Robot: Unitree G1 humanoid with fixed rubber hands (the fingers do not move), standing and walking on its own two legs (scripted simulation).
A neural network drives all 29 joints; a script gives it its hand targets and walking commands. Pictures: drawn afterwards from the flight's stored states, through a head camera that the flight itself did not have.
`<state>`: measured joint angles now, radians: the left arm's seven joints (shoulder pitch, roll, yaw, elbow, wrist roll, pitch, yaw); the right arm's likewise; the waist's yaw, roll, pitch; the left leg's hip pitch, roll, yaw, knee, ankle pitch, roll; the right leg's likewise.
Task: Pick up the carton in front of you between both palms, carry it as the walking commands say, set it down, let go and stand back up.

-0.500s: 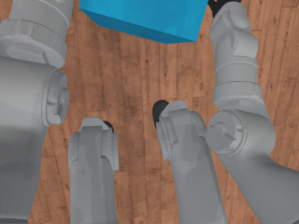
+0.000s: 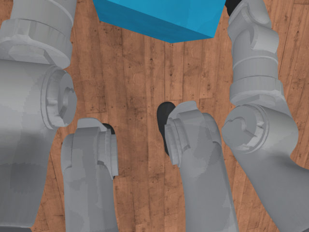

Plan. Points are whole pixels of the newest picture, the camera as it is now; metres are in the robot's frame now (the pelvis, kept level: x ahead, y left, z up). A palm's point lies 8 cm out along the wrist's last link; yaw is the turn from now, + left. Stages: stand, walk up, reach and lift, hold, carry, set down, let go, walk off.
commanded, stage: set down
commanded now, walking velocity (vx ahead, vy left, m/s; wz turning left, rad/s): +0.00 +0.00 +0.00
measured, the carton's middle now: out of the picture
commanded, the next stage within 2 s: let go in 1.60 s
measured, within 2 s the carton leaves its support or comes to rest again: neither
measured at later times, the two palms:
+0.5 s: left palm out of the picture +0.59 +0.13 -0.21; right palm (245, 8) +0.50 -0.24 -0.19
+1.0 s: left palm out of the picture +0.62 +0.12 -0.04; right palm out of the picture +0.51 -0.24 -0.05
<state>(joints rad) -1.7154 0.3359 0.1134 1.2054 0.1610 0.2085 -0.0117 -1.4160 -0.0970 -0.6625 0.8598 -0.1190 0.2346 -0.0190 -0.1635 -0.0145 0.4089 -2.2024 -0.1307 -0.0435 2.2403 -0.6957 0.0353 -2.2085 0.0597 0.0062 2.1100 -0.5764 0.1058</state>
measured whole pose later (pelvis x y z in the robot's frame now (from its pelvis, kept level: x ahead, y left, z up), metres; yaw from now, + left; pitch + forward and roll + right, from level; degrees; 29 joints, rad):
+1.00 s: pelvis -0.01 -0.01 +0.07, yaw -1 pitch +43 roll -4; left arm -1.73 0.58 -0.03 1.23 -0.05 0.25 -0.08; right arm -1.37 -0.11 -0.41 0.78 0.09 0.25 -0.21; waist -0.20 0.02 0.24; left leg -2.09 -0.03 -0.02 1.96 -0.61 0.03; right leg -2.13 0.04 -0.02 1.85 -0.46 0.03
